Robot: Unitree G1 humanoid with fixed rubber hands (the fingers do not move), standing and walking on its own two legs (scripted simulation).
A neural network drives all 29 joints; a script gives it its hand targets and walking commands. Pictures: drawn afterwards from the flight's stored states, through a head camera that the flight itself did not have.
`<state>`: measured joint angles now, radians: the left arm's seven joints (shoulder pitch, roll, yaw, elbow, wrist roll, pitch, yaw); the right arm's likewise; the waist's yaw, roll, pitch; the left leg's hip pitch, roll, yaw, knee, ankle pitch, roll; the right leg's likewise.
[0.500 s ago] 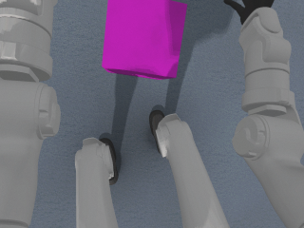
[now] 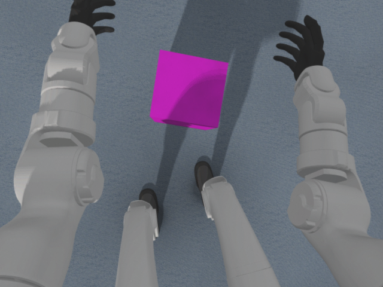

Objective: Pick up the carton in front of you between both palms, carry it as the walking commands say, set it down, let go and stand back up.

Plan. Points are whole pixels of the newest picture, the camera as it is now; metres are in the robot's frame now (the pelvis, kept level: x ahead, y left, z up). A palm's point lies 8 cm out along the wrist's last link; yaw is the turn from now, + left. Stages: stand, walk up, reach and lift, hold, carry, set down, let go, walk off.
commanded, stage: let go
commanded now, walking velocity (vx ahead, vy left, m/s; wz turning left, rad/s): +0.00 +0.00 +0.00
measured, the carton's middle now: (186, 96) +0.50 -0.12 -0.52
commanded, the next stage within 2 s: stand in 1.38 s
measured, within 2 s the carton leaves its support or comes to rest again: neither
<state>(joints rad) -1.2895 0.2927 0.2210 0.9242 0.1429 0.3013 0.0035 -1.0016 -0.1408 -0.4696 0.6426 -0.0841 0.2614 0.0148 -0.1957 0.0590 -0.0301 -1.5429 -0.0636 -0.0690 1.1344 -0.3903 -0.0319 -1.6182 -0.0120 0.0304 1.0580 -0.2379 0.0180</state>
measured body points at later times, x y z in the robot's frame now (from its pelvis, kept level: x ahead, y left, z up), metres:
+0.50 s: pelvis +0.06 -0.02 +0.10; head +0.22 -0.03 +0.52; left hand +0.41 +0.13 -0.01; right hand +0.29 -0.28 +0.01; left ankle +0.04 +0.13 -0.61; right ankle +0.10 -0.13 -0.61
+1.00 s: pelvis +0.10 +0.02 +0.13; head +0.13 +0.02 +0.58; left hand +0.29 +0.25 +0.05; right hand +0.26 -0.22 +0.05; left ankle +0.04 +0.13 -0.61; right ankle +0.10 -0.13 -0.61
